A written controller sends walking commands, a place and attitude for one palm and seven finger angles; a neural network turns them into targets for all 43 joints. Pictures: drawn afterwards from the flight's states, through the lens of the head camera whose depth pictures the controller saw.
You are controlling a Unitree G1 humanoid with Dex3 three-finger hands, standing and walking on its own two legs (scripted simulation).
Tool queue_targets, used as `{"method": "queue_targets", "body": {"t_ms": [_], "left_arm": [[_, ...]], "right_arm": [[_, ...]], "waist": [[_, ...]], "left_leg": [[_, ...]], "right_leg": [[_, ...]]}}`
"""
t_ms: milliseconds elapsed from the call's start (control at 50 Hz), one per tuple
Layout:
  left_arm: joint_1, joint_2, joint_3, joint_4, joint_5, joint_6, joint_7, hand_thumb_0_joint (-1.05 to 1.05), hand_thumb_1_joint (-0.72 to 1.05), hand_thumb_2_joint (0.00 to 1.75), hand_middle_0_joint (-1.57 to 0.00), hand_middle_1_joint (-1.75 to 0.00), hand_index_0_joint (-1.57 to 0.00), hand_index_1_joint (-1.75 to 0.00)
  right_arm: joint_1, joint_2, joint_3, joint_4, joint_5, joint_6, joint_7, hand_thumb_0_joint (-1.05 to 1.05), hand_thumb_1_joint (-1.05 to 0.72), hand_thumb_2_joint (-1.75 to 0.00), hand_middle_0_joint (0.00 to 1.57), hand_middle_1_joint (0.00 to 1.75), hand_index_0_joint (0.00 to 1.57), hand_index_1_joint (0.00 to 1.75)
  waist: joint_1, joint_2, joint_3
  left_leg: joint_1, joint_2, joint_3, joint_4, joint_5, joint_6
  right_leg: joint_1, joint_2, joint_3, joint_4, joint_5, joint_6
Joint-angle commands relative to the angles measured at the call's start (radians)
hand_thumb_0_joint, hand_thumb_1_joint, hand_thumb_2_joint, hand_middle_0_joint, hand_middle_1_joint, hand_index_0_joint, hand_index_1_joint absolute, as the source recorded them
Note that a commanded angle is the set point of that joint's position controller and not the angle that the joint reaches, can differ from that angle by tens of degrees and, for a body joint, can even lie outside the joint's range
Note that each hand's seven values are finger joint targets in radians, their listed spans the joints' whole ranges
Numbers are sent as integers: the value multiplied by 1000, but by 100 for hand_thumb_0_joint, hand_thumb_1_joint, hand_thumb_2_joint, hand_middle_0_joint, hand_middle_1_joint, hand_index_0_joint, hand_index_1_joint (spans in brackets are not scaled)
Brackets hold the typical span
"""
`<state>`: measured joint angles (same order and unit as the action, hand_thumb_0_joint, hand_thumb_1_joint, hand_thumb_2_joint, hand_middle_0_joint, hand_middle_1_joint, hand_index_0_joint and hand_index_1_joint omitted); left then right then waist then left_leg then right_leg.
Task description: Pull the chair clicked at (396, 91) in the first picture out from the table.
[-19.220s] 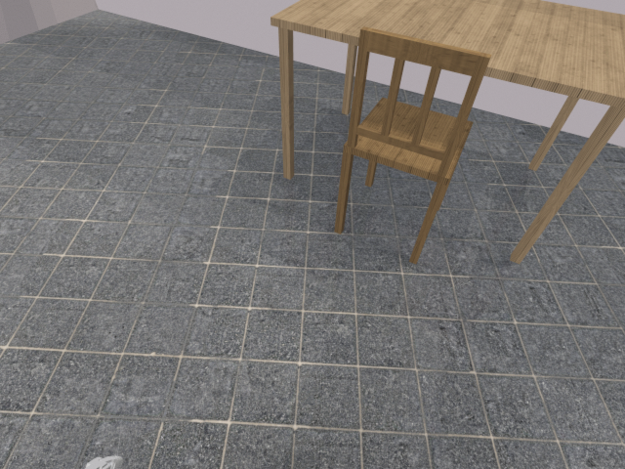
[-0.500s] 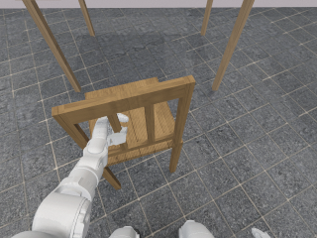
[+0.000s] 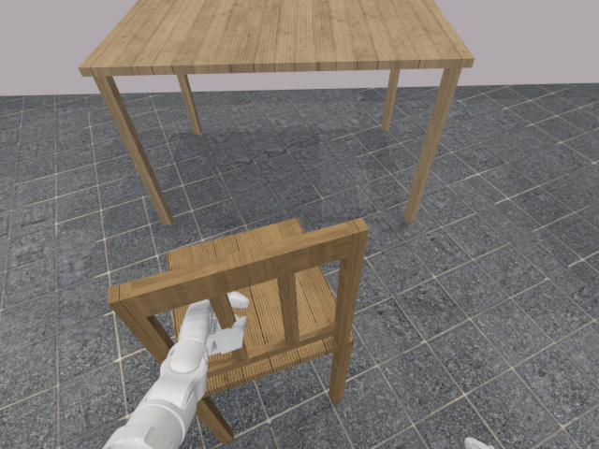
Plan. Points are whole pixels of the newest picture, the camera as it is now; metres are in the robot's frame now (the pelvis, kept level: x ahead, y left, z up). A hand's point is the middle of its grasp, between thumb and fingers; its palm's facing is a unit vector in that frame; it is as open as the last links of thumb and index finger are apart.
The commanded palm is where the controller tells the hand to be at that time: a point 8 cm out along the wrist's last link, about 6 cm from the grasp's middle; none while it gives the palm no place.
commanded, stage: stop walking, hand still on the chair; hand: left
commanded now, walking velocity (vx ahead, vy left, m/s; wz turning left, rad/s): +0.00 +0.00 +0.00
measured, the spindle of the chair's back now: (230, 327) +0.33 +0.13 -0.10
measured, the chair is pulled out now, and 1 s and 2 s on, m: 0.62 0.63 0.63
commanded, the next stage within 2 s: open the thumb and straighten the fingers in 0.50 s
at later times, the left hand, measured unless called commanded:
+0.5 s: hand (235, 336) +0.29 +0.11 -0.05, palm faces -0.01 -0.98 -0.18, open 5.5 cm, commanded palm +0.27 +0.17 -0.04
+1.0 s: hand (226, 328) +0.31 +0.13 -0.06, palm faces -0.02 -0.99 -0.15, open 12.2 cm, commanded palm +0.28 +0.18 -0.03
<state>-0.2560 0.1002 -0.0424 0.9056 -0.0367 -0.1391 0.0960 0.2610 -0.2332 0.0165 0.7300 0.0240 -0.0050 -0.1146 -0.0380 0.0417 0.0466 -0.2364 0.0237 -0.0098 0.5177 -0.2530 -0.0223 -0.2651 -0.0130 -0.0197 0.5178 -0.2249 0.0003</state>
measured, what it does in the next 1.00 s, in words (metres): stands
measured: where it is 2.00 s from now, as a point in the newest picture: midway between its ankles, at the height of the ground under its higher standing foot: outside the picture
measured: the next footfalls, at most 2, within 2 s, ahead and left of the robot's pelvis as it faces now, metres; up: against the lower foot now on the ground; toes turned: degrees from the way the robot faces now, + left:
none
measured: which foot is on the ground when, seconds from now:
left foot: down 0.00-1.00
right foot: down 0.00-1.00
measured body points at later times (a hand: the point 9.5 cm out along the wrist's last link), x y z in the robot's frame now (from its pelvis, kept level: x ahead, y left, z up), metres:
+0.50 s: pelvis +0.03 -0.01 +0.00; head +0.04 -0.02 +0.45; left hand +0.29 +0.17 -0.04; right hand +0.16 -0.25 -0.11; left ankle +0.02 +0.14 -0.73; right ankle +0.03 -0.12 -0.74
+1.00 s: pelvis +0.02 +0.00 -0.02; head +0.05 -0.01 +0.43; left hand +0.30 +0.18 -0.04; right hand +0.16 -0.25 -0.12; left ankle +0.02 +0.14 -0.73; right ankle +0.04 -0.12 -0.73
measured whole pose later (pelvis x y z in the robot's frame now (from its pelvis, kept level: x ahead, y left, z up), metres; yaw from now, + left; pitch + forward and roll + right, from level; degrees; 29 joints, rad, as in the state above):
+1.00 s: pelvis +0.02 +0.00 -0.02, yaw +0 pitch +7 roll +0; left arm -0.01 0.15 -0.03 0.42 -0.06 0.07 0.04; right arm 0.25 -0.26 0.00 0.60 0.05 -0.05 -0.06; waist -0.05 0.04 -0.08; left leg -0.48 0.01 -0.01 0.73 -0.38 -0.02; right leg -0.51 -0.03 -0.02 0.74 -0.35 0.01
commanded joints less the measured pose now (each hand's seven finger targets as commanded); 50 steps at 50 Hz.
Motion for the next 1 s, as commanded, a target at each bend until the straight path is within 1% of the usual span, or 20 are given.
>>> {"method": "queue_targets", "body": {"t_ms": [0,80,140,260,400,440,480,540,580,600,620,640,660,700,720,740,780,820,840,980], "left_arm": [[-237,116,3,-250,16,-54,4,0,90,90,-50,-145,-50,-145],[-157,130,8,-294,19,-46,5,0,90,90,-50,-145,-50,-145],[-131,114,-5,-325,19,-40,3,0,90,90,-50,-145,-50,-145],[-79,144,8,-393,18,-31,3,0,90,90,-50,-145,-50,-145],[-40,134,3,-440,16,-21,3,0,90,90,-50,-145,-50,-145],[-30,130,2,-435,14,-18,3,0,90,90,-50,-145,-50,-145],[-14,143,12,-437,15,-16,6,0,90,90,-50,-145,-50,-145],[-29,136,6,-451,14,-14,6,0,90,90,-50,-145,-50,-145],[8,165,33,-469,13,-14,10,0,90,90,-50,-145,-50,-145],[89,59,-31,-375,-30,24,-18,0,78,84,-50,-145,-50,-145],[19,105,9,-489,-34,10,-32,0,66,78,-50,-145,-50,-145],[12,141,32,-536,-33,-1,-36,0,54,73,-50,-145,-50,-145],[50,149,25,-565,-30,1,-41,0,42,67,-50,-145,-50,-145],[50,166,45,-618,-23,8,-45,0,17,55,-50,-145,-50,-145],[49,148,30,-616,-16,18,-48,0,5,49,-50,-145,-50,-145],[49,129,16,-617,-15,32,-50,0,-7,43,-50,-145,-50,-145],[96,139,35,-588,-20,74,-48,0,-31,32,-50,-145,-50,-145],[46,180,75,-649,-20,98,-46,0,-55,20,-45,-130,-45,-130],[34,144,41,-664,-19,112,-48,0,-55,20,-43,-123,-43,-123],[60,153,63,-709,-30,179,-50,0,-55,20,-25,-73,-25,-73]], "right_arm": [[-76,-101,-32,-129,-9,-44,-8,0,-90,-90,20,30,20,30],[-81,-107,-37,-133,-13,-49,-6,0,-90,-90,20,30,20,30],[-93,-98,-34,-145,-15,-44,-3,0,-90,-90,20,30,20,30],[-105,-100,-37,-155,-16,-39,-5,0,-90,-90,20,30,20,30],[-119,-98,-35,-174,-17,-26,-3,0,-90,-90,20,30,20,30],[-124,-97,-36,-180,-16,-22,-3,0,-90,-90,20,30,20,30],[-122,-99,-37,-174,-16,-21,-5,0,-90,-90,20,30,20,30],[-127,-97,-35,-181,-16,-19,-4,0,-90,-90,20,30,20,30],[-124,-99,-37,-181,-16,-19,-6,0,-90,-90,20,30,20,30],[-84,-133,-53,-173,38,-20,30,0,-90,-90,20,30,20,30],[-101,-136,-57,-193,35,-30,45,0,-90,-90,20,30,20,30],[-116,-131,-63,-208,33,-45,51,0,-90,-90,20,30,20,30],[-114,-128,-63,-213,32,-55,57,0,-90,-90,20,30,20,30],[-117,-127,-62,-231,27,-72,61,0,-90,-90,20,30,20,30],[-114,-122,-59,-234,26,-76,63,0,-90,-90,20,30,20,30],[-111,-121,-58,-242,26,-82,65,0,-90,-90,20,30,20,30],[-97,-135,-61,-247,25,-86,66,0,-90,-90,20,30,20,30],[-98,-141,-64,-262,25,-87,62,0,-90,-90,20,30,20,30],[-102,-135,-62,-271,25,-91,59,0,-90,-90,20,30,20,30],[-77,-148,-59,-283,20,-105,44,0,-90,-90,20,30,20,30]], "waist": [[26,-16,-199],[28,-12,-224],[26,-54,-227],[25,-26,-251],[23,-42,-260],[24,-43,-248],[27,-7,-242],[25,-32,-244],[30,-23,-239],[-43,-141,-224],[-16,-152,-245],[-13,-112,-258],[-6,-54,-257],[-3,-26,-288],[-8,-15,-283],[-9,-12,-284],[-4,-66,-277],[0,-51,-319],[-7,-41,-321],[-14,-93,-330]], "left_leg": [[58,86,-85,-111,151,56],[102,86,-66,-94,266,45],[107,78,-50,-82,268,37],[139,77,-47,-86,344,34],[141,74,-35,-84,355,26],[136,71,-33,-87,334,25],[141,72,-33,-93,331,27],[135,72,-35,-95,323,26],[134,73,-41,-102,315,28],[13,15,19,-70,193,31],[-33,6,26,-49,155,35],[-58,-6,35,-30,109,38],[-71,-11,36,-19,93,38],[-101,-20,40,18,79,40],[-114,-21,39,33,76,40],[-126,-23,37,49,69,41],[-162,-22,30,69,52,41],[-170,-23,29,85,34,40],[-166,-24,33,94,35,42],[-195,-21,16,138,66,40]], "right_leg": [[80,-68,67,-101,33,-17],[105,-72,66,-86,181,-21],[119,-84,72,-97,223,-23],[140,-83,59,-90,314,-23],[164,-87,53,-94,363,-25],[157,-89,56,-104,339,-26],[149,-86,55,-109,321,-25],[156,-86,52,-114,311,-25],[153,-84,50,-121,285,-22],[62,-43,-18,-74,233,-6],[48,-37,-17,-49,223,-7],[33,-35,-6,-36,182,-5],[29,-37,-4,-23,166,-11],[-5,-30,-3,12,145,-12],[-33,-26,-9,29,131,-13],[-54,-23,-10,41,124,-11],[-75,-18,-19,62,101,-7],[-88,-19,-17,79,70,-5],[-100,-17,-17,86,69,-3],[-141,-10,-32,132,82,-1]]}}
